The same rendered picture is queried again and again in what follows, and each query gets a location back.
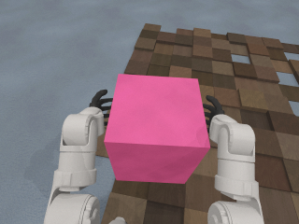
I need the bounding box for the carton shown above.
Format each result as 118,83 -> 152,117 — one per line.
104,74 -> 210,184

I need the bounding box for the left robot forearm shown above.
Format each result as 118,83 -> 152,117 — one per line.
43,106 -> 105,224

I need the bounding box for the right robot upper arm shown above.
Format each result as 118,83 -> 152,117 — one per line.
207,201 -> 263,224

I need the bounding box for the robot left shin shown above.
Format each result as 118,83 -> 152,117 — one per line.
115,217 -> 126,222

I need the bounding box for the right robot forearm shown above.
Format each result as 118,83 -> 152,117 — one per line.
209,114 -> 264,224

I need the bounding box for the left robot hand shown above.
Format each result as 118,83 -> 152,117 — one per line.
89,90 -> 113,126

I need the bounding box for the left robot upper arm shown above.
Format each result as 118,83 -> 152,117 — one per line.
45,193 -> 100,224

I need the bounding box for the right robot hand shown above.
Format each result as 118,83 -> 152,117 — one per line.
202,95 -> 225,133

